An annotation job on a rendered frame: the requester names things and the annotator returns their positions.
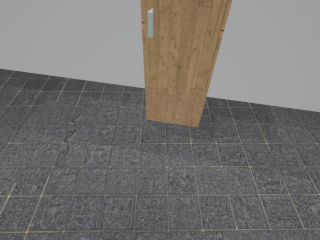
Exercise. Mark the cupboard door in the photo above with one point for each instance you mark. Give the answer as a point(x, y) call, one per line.
point(185, 36)

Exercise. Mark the handle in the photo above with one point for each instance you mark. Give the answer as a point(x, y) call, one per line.
point(150, 23)

